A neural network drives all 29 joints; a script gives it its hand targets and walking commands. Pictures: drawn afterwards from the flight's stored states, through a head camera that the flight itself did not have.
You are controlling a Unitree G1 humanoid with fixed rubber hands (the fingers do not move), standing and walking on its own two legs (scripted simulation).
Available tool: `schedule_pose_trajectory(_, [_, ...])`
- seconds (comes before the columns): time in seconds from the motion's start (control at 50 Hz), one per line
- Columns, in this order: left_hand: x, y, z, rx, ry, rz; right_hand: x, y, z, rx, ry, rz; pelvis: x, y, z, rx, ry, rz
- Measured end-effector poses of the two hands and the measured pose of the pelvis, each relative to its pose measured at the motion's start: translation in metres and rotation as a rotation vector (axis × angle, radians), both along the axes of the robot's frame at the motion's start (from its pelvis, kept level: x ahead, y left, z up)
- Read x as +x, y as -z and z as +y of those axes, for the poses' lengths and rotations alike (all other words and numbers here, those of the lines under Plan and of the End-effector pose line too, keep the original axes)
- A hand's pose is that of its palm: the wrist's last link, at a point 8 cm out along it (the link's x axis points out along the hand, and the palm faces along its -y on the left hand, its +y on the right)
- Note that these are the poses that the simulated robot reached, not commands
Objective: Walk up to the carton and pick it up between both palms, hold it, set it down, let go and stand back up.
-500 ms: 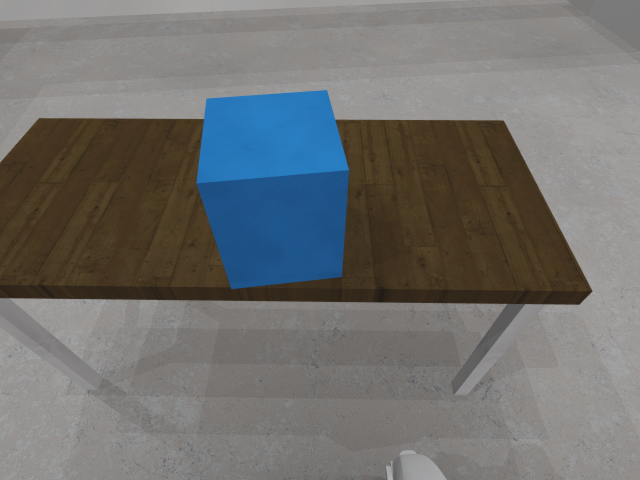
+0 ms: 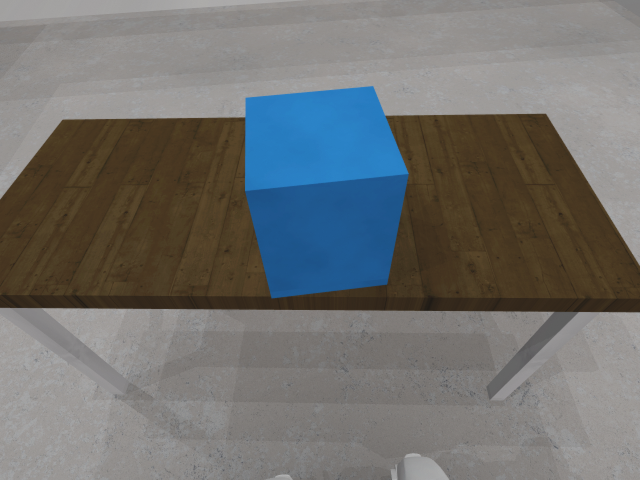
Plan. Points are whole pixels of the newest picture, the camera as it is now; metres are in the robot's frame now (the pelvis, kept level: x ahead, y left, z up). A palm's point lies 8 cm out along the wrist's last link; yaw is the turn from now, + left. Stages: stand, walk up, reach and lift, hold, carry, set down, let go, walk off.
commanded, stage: walk up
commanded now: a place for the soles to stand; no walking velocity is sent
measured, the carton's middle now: (320, 196) +0.54 +0.00 +0.03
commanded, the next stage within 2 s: none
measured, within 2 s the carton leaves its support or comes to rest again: neither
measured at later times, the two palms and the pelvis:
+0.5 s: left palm out of the picture +0.10 +0.30 -0.05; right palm out of the picture +0.07 -0.35 -0.09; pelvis +0.00 -0.03 +0.01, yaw -1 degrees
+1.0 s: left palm out of the picture +0.14 +0.28 -0.05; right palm out of the picture +0.08 -0.37 -0.09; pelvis +0.02 -0.04 +0.00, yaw -3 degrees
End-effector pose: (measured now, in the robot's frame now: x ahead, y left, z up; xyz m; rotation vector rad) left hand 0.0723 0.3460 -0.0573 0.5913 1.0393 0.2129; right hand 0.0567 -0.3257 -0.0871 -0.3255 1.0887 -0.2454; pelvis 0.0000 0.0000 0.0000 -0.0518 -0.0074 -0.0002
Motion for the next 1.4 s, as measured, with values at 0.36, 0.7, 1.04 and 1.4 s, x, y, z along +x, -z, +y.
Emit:
schedule_pose_trajectory(0.36, [0.033, -0.001, -0.039, -0.071, 0.018, -0.078, 0.007, -0.007, -0.015, -0.021, -0.021, -0.039, 0.003, -0.006, -0.018, 0.029, 0.008, -0.011])
schedule_pose_trajectory(0.7, [0.043, -0.007, -0.049, -0.068, 0.055, -0.057, 0.010, -0.010, -0.027, -0.019, 0.010, -0.067, 0.009, -0.009, -0.027, 0.043, 0.046, -0.001])
schedule_pose_trajectory(1.04, [0.072, -0.007, -0.069, -0.067, 0.077, -0.099, 0.031, 0.001, -0.041, -0.002, 0.004, -0.074, 0.025, -0.003, -0.044, 0.058, 0.050, 0.000])
schedule_pose_trajectory(1.4, [0.093, -0.010, -0.067, -0.061, 0.094, -0.123, 0.051, -0.002, -0.040, -0.006, -0.005, -0.102, 0.030, -0.003, -0.042, 0.056, 0.051, 0.008])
